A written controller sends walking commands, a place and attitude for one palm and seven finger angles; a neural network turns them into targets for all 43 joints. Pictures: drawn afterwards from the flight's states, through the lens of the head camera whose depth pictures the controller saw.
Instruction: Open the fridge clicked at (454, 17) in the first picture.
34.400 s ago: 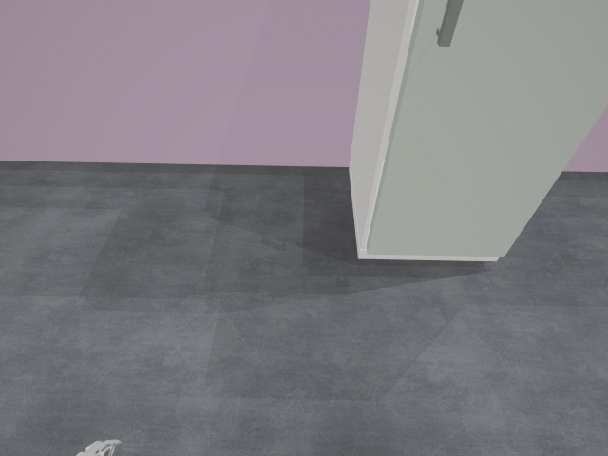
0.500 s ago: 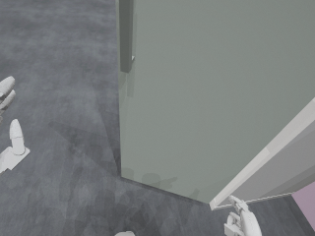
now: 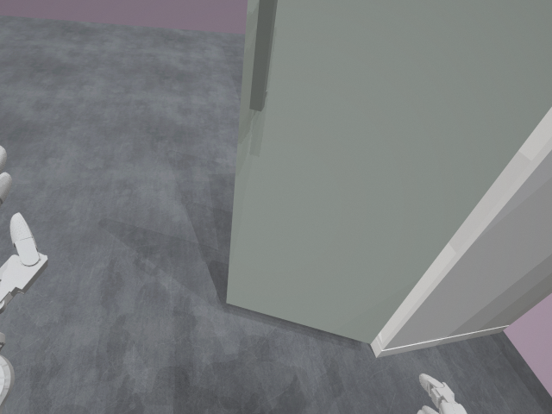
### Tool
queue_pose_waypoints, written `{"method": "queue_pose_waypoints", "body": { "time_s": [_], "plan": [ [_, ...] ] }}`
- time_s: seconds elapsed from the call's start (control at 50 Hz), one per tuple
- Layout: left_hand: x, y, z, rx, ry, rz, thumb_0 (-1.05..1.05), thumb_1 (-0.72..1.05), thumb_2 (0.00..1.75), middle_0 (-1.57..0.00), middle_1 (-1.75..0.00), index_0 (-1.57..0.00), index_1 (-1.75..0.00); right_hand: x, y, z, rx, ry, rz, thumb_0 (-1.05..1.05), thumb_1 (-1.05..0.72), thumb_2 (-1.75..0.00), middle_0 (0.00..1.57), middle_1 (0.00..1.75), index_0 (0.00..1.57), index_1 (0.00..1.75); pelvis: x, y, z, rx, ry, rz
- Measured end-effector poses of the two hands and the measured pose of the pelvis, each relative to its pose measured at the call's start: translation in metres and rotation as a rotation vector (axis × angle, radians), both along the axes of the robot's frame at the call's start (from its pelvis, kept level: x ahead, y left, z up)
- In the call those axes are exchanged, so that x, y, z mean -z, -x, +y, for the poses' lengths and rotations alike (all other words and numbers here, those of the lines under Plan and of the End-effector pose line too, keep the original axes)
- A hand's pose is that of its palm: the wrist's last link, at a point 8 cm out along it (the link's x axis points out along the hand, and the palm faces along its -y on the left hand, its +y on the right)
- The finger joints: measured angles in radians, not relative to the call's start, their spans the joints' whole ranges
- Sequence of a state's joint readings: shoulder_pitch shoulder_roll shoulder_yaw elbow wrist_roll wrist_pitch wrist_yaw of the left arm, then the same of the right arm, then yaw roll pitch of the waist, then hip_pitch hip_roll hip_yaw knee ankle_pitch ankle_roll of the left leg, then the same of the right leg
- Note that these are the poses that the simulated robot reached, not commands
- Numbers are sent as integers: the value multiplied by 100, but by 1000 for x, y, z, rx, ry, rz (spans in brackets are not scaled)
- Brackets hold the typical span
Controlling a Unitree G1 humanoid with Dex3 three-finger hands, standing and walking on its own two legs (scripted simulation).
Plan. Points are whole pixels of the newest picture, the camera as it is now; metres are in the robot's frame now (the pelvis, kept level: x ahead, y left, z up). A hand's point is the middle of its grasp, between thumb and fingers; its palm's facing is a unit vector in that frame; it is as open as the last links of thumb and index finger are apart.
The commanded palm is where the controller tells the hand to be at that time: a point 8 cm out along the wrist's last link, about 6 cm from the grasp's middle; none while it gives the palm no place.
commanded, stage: stop stepping back and stand still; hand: left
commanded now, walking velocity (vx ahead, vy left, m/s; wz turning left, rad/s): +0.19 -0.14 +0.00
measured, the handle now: (266, 41) +0.62 +0.08 +0.29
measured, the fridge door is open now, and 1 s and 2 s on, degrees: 64 64 64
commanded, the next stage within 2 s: let the arm hang, fingers relaxed in 0.94 s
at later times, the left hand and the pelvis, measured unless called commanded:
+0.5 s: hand out of the picture +0.19 +0.32 +0.19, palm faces +0.48 -0.79 -0.38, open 7.4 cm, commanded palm +0.12 +0.36 +0.20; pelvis +0.00 +0.05 +0.02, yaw +4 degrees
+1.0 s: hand out of the picture +0.22 +0.33 +0.19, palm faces +0.42 -0.77 -0.48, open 7.4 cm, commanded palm +0.15 +0.36 +0.20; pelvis +0.03 +0.06 +0.03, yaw +4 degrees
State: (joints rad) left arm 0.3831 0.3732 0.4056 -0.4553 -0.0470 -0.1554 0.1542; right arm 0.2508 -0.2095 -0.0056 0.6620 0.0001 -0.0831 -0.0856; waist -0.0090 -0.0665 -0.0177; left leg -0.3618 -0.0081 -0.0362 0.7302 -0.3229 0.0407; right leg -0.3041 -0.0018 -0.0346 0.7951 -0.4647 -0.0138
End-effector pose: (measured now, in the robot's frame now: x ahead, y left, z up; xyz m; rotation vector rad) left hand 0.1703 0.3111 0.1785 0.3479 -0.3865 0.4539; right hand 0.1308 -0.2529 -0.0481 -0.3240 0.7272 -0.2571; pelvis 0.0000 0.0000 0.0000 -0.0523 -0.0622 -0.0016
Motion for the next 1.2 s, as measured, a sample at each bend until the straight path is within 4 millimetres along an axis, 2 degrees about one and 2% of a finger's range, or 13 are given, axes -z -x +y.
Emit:
{"method": "queue_pose_waypoints", "body": {
  "time_s": [0.14,0.2,0.26,0.34,0.42,0.5,0.64,0.82,1.04,1.06,1.1,1.14,1.2],
  "plan": [
    [-32,31,-6,68,-125,68,2,89,90,-21,-30,-21,-30,-11,21,43,-68,-116,9,1,-91,-90,20,30,20,30,-26,9,3,-23,5,24],
    [-40,49,0,44,-209,70,1,89,90,-21,-31,-21,-30,1,18,49,-108,-123,44,1,-90,-90,20,30,20,30,-19,15,6,-30,-16,45],
    [-40,56,17,-22,-173,43,1,89,90,-21,-31,-22,-30,8,14,50,-117,-103,92,1,-90,-90,20,30,20,30,-19,17,15,-33,-16,40],
    [-22,49,43,-106,-62,50,1,89,90,-21,-31,-21,-30,3,2,55,-108,-60,69,1,-90,-90,20,30,20,30,-19,12,31,-49,-27,43],
    [-11,37,50,-76,-45,64,1,89,90,-20,-30,-21,-30,-1,-16,65,-99,-43,-8,1,-91,-90,20,30,20,30,-12,10,46,-51,-40,24],
    [-23,28,49,-33,-124,94,2,89,90,-21,-30,-21,-30,-9,-28,85,-129,-84,-42,1,-91,-90,20,30,20,30,-20,3,50,-64,-43,34],
    [-35,21,59,-51,-203,139,1,89,90,-21,-31,-21,-30,2,-47,105,-166,-140,14,1,-91,-90,20,30,20,30,-24,-16,56,-67,-27,68],
    [-17,-6,60,-53,-125,214,1,89,90,-21,-31,-21,-30,3,-72,104,-144,-140,24,1,-91,-90,20,30,20,30,-25,-31,61,-63,-41,72],
    [-32,-3,52,-21,-194,194,1,89,90,-21,-31,-22,-30,-4,-77,89,-116,-129,3,1,-91,-90,20,30,20,30,-25,-31,55,-66,-38,81],
    [-25,-3,53,-18,-195,217,1,89,90,-21,-31,-22,-30,-1,-76,88,-132,-138,1,1,-91,-90,20,30,20,30,-24,-29,56,-74,-36,86],
    [15,-11,60,-16,-140,379,1,89,90,-21,-30,-21,-30,12,-75,81,-178,-144,35,1,-91,-90,20,30,20,30,-20,-24,58,-88,-36,97],
    [76,-12,64,-33,-18,616,0,90,90,-20,-30,-21,-30,26,-70,74,-188,-142,87,0,-91,-90,20,30,20,30,-16,-20,60,-96,-36,100],
    [173,11,50,-40,180,986,0,90,90,-20,-30,-20,-30,40,-52,67,-164,-135,162,0,-91,-90,20,30,20,30,-13,-16,61,-101,-42,91]
  ]
}}
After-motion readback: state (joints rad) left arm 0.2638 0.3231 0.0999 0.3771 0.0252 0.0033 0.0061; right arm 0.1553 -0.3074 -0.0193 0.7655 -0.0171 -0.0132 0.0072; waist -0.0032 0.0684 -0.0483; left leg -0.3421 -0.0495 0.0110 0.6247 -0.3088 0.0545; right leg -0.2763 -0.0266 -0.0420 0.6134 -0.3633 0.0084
